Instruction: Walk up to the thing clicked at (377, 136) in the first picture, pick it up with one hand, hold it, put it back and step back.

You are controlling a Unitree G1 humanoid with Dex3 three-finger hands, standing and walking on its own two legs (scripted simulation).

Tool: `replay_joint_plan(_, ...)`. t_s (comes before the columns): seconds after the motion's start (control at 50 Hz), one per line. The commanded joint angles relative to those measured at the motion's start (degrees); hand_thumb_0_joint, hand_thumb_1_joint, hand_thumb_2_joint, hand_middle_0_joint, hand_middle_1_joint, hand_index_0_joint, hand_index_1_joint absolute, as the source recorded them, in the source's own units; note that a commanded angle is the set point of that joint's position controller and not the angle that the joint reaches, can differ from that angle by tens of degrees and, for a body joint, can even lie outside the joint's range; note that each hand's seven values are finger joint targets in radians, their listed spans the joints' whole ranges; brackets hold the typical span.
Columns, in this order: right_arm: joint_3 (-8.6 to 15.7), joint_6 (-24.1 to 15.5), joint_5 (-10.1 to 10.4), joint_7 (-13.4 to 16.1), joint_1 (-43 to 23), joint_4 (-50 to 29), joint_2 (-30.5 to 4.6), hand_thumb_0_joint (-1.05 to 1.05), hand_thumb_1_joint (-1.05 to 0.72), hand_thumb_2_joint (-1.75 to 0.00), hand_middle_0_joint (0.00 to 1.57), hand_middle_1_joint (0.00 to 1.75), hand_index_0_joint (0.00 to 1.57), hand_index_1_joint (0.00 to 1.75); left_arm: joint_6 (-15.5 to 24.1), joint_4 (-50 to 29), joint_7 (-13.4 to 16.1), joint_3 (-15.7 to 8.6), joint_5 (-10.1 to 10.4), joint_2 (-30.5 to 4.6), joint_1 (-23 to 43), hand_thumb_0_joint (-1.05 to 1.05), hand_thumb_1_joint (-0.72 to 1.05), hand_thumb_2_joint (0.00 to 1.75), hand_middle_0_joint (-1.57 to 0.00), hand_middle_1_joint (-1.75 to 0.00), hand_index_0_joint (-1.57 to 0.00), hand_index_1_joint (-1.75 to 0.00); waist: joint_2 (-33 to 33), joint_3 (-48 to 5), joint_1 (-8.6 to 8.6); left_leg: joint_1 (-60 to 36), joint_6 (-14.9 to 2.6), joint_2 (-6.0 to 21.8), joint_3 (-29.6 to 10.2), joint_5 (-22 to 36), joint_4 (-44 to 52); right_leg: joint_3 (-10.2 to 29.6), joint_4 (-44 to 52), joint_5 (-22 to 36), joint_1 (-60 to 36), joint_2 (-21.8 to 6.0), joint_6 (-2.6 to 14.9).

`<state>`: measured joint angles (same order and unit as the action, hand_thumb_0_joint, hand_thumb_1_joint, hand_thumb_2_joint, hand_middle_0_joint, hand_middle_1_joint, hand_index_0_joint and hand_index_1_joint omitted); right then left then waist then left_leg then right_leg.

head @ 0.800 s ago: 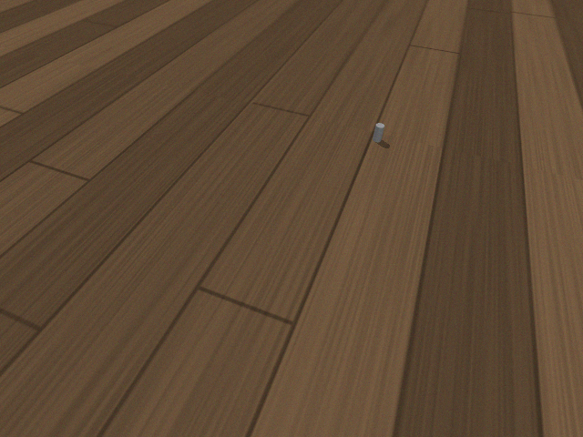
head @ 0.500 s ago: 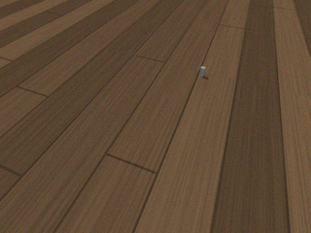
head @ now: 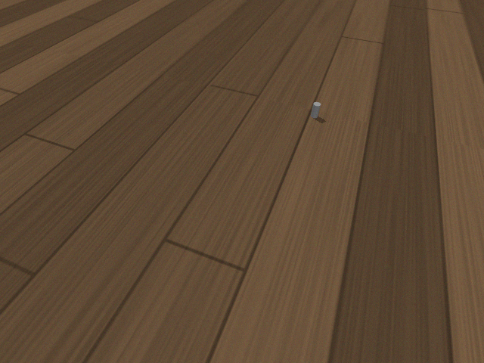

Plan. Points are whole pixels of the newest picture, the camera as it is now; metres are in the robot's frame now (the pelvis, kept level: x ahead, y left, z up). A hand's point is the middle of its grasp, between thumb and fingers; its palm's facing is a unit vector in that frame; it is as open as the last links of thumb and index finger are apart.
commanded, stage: stand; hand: left
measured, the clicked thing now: (315, 110) +1.81 -0.53 -0.73
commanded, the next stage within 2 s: walk up in 0.32 s
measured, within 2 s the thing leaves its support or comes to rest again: neither
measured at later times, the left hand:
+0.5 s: hand out of the picture +0.11 +0.27 -0.14, palm faces -0.22 -0.90 -0.38, open 7.4 cm
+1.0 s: hand (172, 256) +0.37 +0.16 -0.14, palm faces -0.47 -0.77 -0.43, open 7.4 cm
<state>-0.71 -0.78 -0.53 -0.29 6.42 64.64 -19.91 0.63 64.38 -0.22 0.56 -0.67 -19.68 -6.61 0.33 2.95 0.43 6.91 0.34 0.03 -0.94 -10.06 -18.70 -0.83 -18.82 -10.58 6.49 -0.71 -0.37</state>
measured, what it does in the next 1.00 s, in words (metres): walks ahead, turning right: right foot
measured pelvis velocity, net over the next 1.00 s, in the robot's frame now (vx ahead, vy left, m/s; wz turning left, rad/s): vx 0.25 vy -0.08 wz -0.59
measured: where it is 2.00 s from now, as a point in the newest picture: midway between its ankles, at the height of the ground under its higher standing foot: (275, 225)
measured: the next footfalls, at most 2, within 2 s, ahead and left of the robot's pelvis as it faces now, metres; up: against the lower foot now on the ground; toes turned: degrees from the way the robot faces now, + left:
right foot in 0.70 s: +0.14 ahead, -0.23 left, +0.00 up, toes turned -30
left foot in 1.14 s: +0.60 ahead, -0.07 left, +0.00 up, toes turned -37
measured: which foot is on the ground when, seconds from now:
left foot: down 0.00-0.72, up 0.74-1.00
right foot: down 0.00-0.40, up 0.42-0.68, down 0.70-1.00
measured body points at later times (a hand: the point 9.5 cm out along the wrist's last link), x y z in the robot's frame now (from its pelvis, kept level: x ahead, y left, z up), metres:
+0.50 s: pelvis +0.02 +0.00 -0.01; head +0.03 -0.02 +0.44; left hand +0.13 +0.31 -0.12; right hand +0.08 -0.34 -0.12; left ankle +0.00 +0.12 -0.75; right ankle +0.01 -0.13 -0.72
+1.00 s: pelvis +0.25 -0.08 -0.01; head +0.24 -0.12 +0.43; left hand +0.40 +0.20 -0.11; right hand +0.25 -0.43 -0.12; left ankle +0.48 -0.01 -0.68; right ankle +0.11 -0.21 -0.75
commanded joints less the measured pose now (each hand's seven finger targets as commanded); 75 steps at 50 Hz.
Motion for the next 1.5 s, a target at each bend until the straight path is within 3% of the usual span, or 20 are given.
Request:
replay_joint_plan(0.0, 2.39, -1.3, 0.2, 0.8, -1.94, -3.28, -12.13, 0.0, -0.9, -0.9, 0.2, 0.3, 0.2, 0.3, 1.39, -3.36, 0.74, -2.46, 0.18, -12.25, 1.83, 0.0, 0.9, 0.9, -0.2, -0.3, -0.2, -0.3, -0.5, -5.03, -0.19, -1.26, -1.74, 7.11, -5.3, 9.18, 2.15, 5.21, 2.63, 8.36, -1.11, -7.05, 1.8)
replay_joint_plan(0.28, 2.38, -1.25, 0.21, 0.89, -2.1, -3.47, -12.37, 0.0, -0.9, -0.9, 0.2, 0.3, 0.2, 0.3, 1.46, -3.39, 0.75, -2.5, 0.26, -11.89, 1.78, 0.0, 0.9, 0.9, -0.2, -0.3, -0.2, -0.3, 0.28, -4.96, -0.18, -1.13, -1.71, 7.09, -5.12, 9.61, 2.23, 5.29, 3.44, 8.98, -1.93, -7.22, 1.69)
replay_joint_plan(0.3, 8.44, -3.14, -1.76, -1.85, -4.33, -11.72, -21.32, 0.0, -0.9, -0.9, 0.2, 0.3, 0.2, 0.3, 1.47, -8.12, -1.74, -7.06, -0.5, -21.45, -4.29, 0.0, 0.9, 0.9, -0.2, -0.3, -0.2, -0.3, 3.23, -8.1, -0.48, -7.12, -3.96, 5.77, -0.13, -20.87, -9.85, 16.82, 1.39, -18.58, 10.46, -7.81, 6.36)
replay_joint_plan(0.34, 8.34, -3.03, -2.34, -3.08, -0.96, -10.95, -18.89, 0.0, -0.9, -0.9, 0.2, 0.3, 0.2, 0.3, 1.46, -10.77, -2.94, -6.64, -0.45, -19.61, 3.61, 0.0, 0.9, 0.9, -0.2, -0.3, -0.2, -0.3, 0.33, 0.37, -5.35, -11.76, -5.72, 4.26, -1.96, -28.01, -10.18, 19.04, 4.37, -28.31, 32.15, -7.97, 5.16)
replay_joint_plan(0.38, 9.97, -3.16, -1.65, -2.99, 10.84, -9.85, -20.67, 0.0, -0.9, -0.9, 0.2, 0.3, 0.2, 0.3, 2.0, -15.5, -3.31, -6.42, -0.21, -14.31, 15.89, 0.0, 0.9, 0.9, -0.2, -0.3, -0.2, -0.3, 10.33, -2.48, -13.53, -25.84, -10.92, 18.08, -15.07, -32.92, 6.02, 3.19, -15.74, -18.63, 48.25, -0.44, 1.05)
replay_joint_plan(0.42, 10.63, -3.48, -1.43, -2.97, 1.2, -14.21, -21.97, 0.0, -0.9, -0.9, 0.2, 0.3, 0.2, 0.3, 2.4, -16.09, -3.22, -6.38, -0.88, -16.07, 10.85, 0.0, 0.9, 0.9, -0.2, -0.3, -0.2, -0.3, 8.01, -4.9, -6.87, -16.64, -14.02, 29.51, -20.83, -23.54, 12.11, 1.71, -33.57, -16.65, 40.55, -6.02, 1.87)
replay_joint_plan(0.66, 9.62, -3.04, -2.32, -5.4, -10.23, -20.35, -20.13, 0.0, -0.9, -0.9, 0.2, 0.3, 0.2, 0.3, 1.98, -10.07, -4.65, -8.49, 0.58, -18.85, -11.79, 0.0, 0.9, 0.9, -0.2, -0.3, -0.2, -0.3, -3.38, -2.56, 6.57, 16.35, -7.26, 11.07, 15.43, -23.02, -16.92, -8.28, -19.03, -3.4, -3.43, -5.04, 2.42)
replay_joint_plan(0.68, 8.3, -2.88, -2.63, -5.73, -9.68, -21.19, -17.11, 0.0, -0.9, -0.9, 0.2, 0.3, 0.2, 0.3, 2.79, -6.49, -3.27, -10.14, 0.65, -22.91, -22.42, 0.0, 0.9, 0.9, -0.2, -0.3, -0.2, -0.3, -14.9, -5.71, 11.3, 25.29, -5.09, 6.42, 15.58, -18.34, -39.25, -1.87, -15.6, -13.17, -13.5, -2.96, 5.19)
replay_joint_plan(0.7, 6.44, -3.19, -1.71, -6.34, -10.22, -23.19, -13.53, 0.0, -0.9, -0.9, 0.2, 0.3, 0.2, 0.3, 2.85, -6.37, -1.71, -11.11, 0.47, -27.25, -27.42, 0.0, 0.9, 0.9, -0.2, -0.3, -0.2, -0.3, -25.1, -1.95, 13.05, 40.35, -1.32, 0.69, 11.7, -25.59, -54.33, 20.94, -4.25, -33.96, -14.54, -12.0, 8.14)
replay_joint_plan(0.72, 6.75, -3.68, -0.65, -7.14, -12.08, -25.22, -16.84, 0.0, -0.9, -0.9, 0.2, 0.3, 0.2, 0.3, 2.89, -7.84, -1.24, -10.74, 1.07, -28.2, -24.13, 0.0, 0.9, 0.9, -0.2, -0.3, -0.2, -0.3, -21.44, -1.33, 10.25, 43.91, 0.21, -0.97, 0.19, -24.42, -55.13, 48.8, 11.62, -40.4, -13.03, -19.98, 13.25)
replay_joint_plan(0.74, 7.05, -4.21, -0.9, -7.19, -13.32, -24.98, -19.14, 0.0, -0.9, -0.9, 0.2, 0.3, 0.2, 0.3, 2.98, -9.92, -0.46, -10.49, 1.31, -29.76, -17.81, 0.0, 0.9, 0.9, -0.2, -0.3, -0.2, -0.3, -14.81, -0.72, 7.81, 44.86, 0.27, 2.67, -4.17, -22.9, -54.76, 54.09, 15.19, -44.03, -11.37, -24.34, 16.19)
replay_joint_plan(0.86, 6.88, -2.22, -1.15, -8.0, -5.87, -21.49, -18.6, 0.0, -0.9, -0.9, 0.2, 0.3, 0.2, 0.3, 5.8, -14.33, 1.61, -7.65, 1.72, -22.59, -5.81, 0.0, 0.9, 0.9, -0.2, -0.3, -0.2, -0.3, -8.2, 1.96, -1.38, 28.29, -0.44, 6.74, -3.8, -5.61, -39.33, 18.83, 8.42, -18.01, 8.26, -11.31, 8.79)
replay_joint_plan(1.02, 7.56, -0.66, -2.38, -9.53, -8.71, -25.83, -15.96, 0.0, -0.9, -0.9, 0.2, 0.3, 0.2, 0.3, 7.67, -15.67, 2.2, -8.58, 0.95, -23.33, -10.13, 0.0, 0.9, 0.9, -0.2, -0.3, -0.2, -0.3, -4.17, -0.96, -1.5, 17.85, 1.85, 6.13, -1.01, 6.66, -22.47, 9.94, 4.93, -3.0, 11.69, -8.21, 8.7)
replay_joint_plan(1.08, 9.97, -0.42, -2.07, -8.9, 6.39, -22.68, -17.38, 0.0, -0.9, -0.9, 0.2, 0.3, 0.2, 0.3, 6.68, -17.57, 2.93, -8.64, -0.11, -24.08, -3.68, 0.0, 0.9, 0.9, -0.2, -0.3, -0.2, -0.3, -5.53, -7.28, -10.04, -1.52, 0.0, 5.55, -0.45, 2.74, -20.25, 10.52, -9.17, 6.15, 15.88, -10.8, 7.41)
replay_joint_plan(1.1, 11.63, -0.58, -2.11, -8.0, 18.57, -19.05, -19.85, 0.0, -0.9, -0.9, 0.2, 0.3, 0.2, 0.3, 6.24, -18.47, 3.12, -7.9, -0.4, -21.82, -3.15, 0.0, 0.9, 0.9, -0.2, -0.3, -0.2, -0.3, 1.25, -12.69, -15.39, -14.74, -2.45, 5.38, -3.12, -0.96, -17.3, 8.48, -27.93, 9.34, 20.76, -8.35, 5.61)
replay_joint_plan(1.12, 13.1, -0.83, -2.41, -6.47, 26.14, -17.89, -23.64, 0.0, -0.9, -0.9, 0.2, 0.3, 0.2, 0.3, 6.09, -18.01, 3.36, -6.01, -0.76, -15.87, -7.3, 0.0, 0.9, 0.9, -0.2, -0.3, -0.2, -0.3, 15.34, -14.6, -18.16, -22.45, -0.6, 9.33, -11.22, -13.96, -12.13, 5.27, -44.78, -13.72, 31.17, -1.24, 3.19)
replay_joint_plan(1.16, 13.6, -1.63, 0.01, -4.41, 8.97, -22.58, -29.09, 0.0, -0.9, -0.9, 0.2, 0.3, 0.2, 0.3, 5.27, -17.03, 4.17, -4.36, 1.11, -13.58, -19.69, 0.0, 0.9, 0.9, -0.2, -0.3, -0.2, -0.3, 26.26, -10.58, -4.98, -11.94, 0.32, 22.79, -44.54, -39.32, 13.28, 7.8, -64.57, -20.95, 39.12, 3.46, 6.3)
replay_joint_plan(1.26, 11.01, -1.77, -1.63, -4.41, -0.31, -25.23, -17.54, 0.0, -0.9, -0.9, 0.2, 0.3, 0.2, 0.3, 2.67, -11.21, 2.24, -7.92, 2.91, -21.76, -16.62, 0.0, 0.9, 0.9, -0.2, -0.3, -0.2, -0.3, 13.44, -4.89, -2.3, 4.62, 1.4, 11.87, -8.48, -19.49, 5.91, 4.08, -48.53, -2.0, 28.03, -5.41, 2.41)
replay_joint_plan(1.4, 10.57, -1.15, -1.76, -4.67, 8.09, -25.74, -15.74, 0.0, -0.9, -0.9, 0.2, 0.3, 0.2, 0.3, 1.83, -16.31, 1.12, -6.34, 2.09, -17.27, -5.02, 0.0, 0.9, 0.9, -0.2, -0.3, -0.2, -0.3, 5.95, 0.78, -6.6, -3.21, -2.29, 12.57, 0.44, -6.44, 7.84, -1.95, -31.78, -0.76, 32.65, -3.85, 0.76)
replay_joint_plan(1.48, 10.63, -0.2, -3.04, -4.67, 8.55, -28.27, -14.97, 0.0, -0.9, -0.9, 0.2, 0.3, 0.2, 0.3, 1.74, -17.54, 1.3, -6.12, 2.27, -16.83, -1.65, 0.0, 0.9, 0.9, -0.2, -0.3, -0.2, -0.3, 1.84, 2.77, -7.26, -1.0, 1.34, 10.11, 7.26, 8.4, 4.91, -8.69, -20.81, 3.03, 25.39, -3.36, 1.35)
